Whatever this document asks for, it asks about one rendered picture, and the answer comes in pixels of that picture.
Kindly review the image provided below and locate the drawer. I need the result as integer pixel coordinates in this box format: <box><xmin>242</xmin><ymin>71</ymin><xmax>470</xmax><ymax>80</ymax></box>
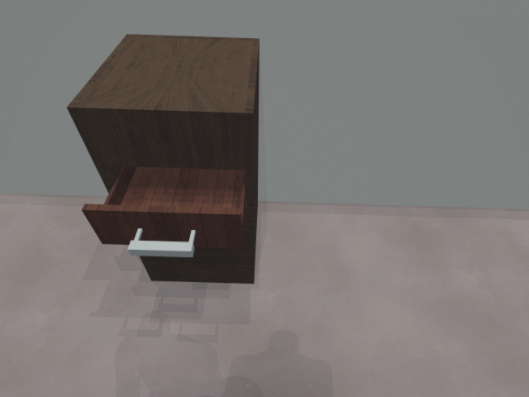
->
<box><xmin>82</xmin><ymin>166</ymin><xmax>247</xmax><ymax>248</ymax></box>

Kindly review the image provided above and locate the cabinet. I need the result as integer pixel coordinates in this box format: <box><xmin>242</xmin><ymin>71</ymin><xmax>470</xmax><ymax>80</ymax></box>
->
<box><xmin>67</xmin><ymin>34</ymin><xmax>260</xmax><ymax>284</ymax></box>

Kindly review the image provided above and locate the handle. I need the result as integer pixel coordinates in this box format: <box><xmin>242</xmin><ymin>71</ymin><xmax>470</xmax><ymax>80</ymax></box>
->
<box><xmin>127</xmin><ymin>228</ymin><xmax>196</xmax><ymax>257</ymax></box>

